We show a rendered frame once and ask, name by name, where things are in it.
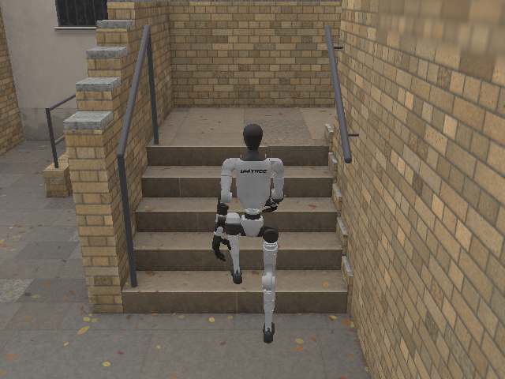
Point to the robot left hand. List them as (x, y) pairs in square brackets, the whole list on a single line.
[(216, 245)]

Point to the robot left forearm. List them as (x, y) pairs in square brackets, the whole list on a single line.
[(220, 217)]

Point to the robot right foot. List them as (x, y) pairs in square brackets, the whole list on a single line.
[(268, 336)]

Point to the robot right upper arm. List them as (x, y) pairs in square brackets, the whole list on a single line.
[(278, 178)]

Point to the robot left upper arm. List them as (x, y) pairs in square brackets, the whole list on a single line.
[(226, 179)]

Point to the humanoid robot head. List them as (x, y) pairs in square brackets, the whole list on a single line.
[(252, 137)]

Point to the robot right hand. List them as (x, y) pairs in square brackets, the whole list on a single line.
[(271, 209)]

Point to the robot right forearm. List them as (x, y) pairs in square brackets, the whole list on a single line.
[(275, 202)]

